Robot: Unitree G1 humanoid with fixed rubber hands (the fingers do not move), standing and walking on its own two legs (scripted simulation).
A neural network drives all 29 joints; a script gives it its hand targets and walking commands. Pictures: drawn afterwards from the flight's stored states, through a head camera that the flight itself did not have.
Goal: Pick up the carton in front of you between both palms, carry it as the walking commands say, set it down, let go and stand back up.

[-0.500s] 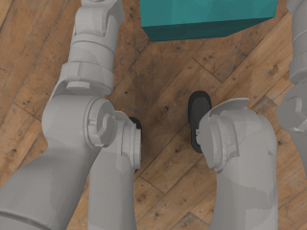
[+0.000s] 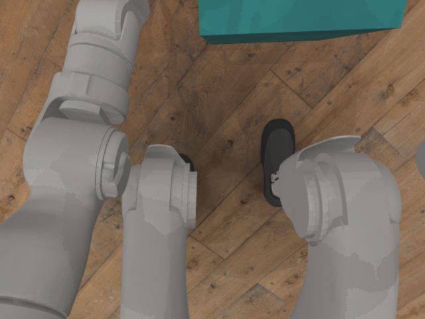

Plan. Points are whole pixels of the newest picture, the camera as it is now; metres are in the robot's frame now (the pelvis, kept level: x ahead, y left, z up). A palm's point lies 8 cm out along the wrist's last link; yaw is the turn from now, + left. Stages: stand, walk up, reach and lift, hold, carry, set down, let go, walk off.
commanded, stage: set down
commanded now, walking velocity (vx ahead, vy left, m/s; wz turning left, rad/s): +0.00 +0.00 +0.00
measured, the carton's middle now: out of the picture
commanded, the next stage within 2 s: let go in 1.06 s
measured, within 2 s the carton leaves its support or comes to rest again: neither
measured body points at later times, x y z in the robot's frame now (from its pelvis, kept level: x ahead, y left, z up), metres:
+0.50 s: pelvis +0.00 +0.00 +0.09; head +0.34 -0.08 +0.38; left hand +0.59 +0.05 -0.02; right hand +0.53 -0.33 -0.03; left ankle +0.09 +0.12 -0.34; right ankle +0.14 -0.12 -0.34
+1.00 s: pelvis +0.03 -0.01 +0.22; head +0.35 -0.09 +0.54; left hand +0.59 +0.05 +0.12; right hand +0.53 -0.34 +0.12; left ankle +0.09 +0.12 -0.34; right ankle +0.14 -0.12 -0.34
